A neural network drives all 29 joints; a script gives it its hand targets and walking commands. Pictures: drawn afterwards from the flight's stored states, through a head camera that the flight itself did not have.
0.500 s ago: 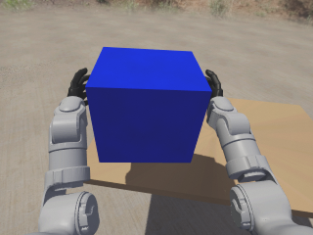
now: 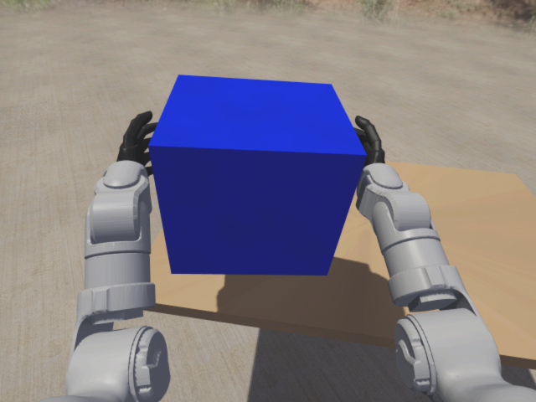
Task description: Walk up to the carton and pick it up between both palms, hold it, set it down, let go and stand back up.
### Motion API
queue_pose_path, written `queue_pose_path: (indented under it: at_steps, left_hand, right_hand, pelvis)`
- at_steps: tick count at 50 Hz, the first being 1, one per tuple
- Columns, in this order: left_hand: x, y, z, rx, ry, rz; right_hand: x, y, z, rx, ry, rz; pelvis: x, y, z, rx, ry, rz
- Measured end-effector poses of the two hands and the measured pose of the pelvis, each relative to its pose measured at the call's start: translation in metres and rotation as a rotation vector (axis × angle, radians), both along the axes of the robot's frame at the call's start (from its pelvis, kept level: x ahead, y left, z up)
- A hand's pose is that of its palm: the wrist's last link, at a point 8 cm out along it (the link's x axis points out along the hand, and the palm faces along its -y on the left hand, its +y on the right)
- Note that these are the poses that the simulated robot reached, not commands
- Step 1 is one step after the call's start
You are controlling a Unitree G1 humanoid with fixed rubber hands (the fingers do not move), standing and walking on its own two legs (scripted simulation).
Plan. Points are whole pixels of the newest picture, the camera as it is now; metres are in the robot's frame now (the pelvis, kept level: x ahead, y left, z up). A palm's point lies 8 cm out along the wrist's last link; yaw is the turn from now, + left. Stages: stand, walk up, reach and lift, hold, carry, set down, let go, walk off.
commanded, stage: hold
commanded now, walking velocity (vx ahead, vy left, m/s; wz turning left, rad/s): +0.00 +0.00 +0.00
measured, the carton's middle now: (253, 176) +0.40 +0.00 +0.19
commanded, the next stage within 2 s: none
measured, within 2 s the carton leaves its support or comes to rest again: neither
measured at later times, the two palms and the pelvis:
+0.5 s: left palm (123, 174) +0.36 +0.17 +0.22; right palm (359, 173) +0.36 -0.16 +0.22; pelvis +0.00 +0.00 +0.00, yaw +1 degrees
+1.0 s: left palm (118, 173) +0.35 +0.18 +0.23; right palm (357, 169) +0.37 -0.15 +0.22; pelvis +0.00 +0.00 +0.00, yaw +1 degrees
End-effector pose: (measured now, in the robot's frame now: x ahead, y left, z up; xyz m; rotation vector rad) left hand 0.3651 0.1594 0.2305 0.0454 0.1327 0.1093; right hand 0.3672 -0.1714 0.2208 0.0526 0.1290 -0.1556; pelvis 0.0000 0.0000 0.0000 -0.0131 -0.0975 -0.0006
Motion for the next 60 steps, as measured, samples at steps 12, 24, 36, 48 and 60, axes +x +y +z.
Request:
queue_pose_path:
  at_steps: [12, 24, 36, 48, 60]
  left_hand:
    - [-0.007, 0.013, -0.007, -0.022, 0.012, 0.027]
    - [-0.008, 0.015, -0.007, -0.016, 0.004, 0.019]
    - [-0.002, -0.001, 0.001, -0.005, -0.007, 0.003]
    - [-0.011, 0.017, -0.001, -0.011, -0.003, 0.038]
    - [-0.007, 0.011, -0.004, -0.023, 0.017, 0.016]
  right_hand:
    - [0.002, 0.012, -0.001, -0.004, 0.015, 0.024]
    - [-0.003, 0.015, -0.005, 0.011, 0.009, 0.014]
    - [-0.003, -0.001, 0.002, -0.009, -0.004, 0.0]
    - [0.0, 0.016, 0.003, 0.003, 0.003, 0.031]
    - [-0.004, 0.011, -0.001, 0.001, 0.021, 0.006]
  pelvis:
    - [0.004, -0.002, 0.0, 0.0, -0.014, 0.007]
    - [0.001, 0.002, 0.0, -0.004, -0.006, 0.018]
    - [0.003, 0.001, 0.0, -0.001, -0.008, -0.005]
    - [0.001, -0.001, 0.0, -0.002, -0.017, 0.012]
    - [-0.003, 0.002, 0.0, 0.002, -0.011, 0.01]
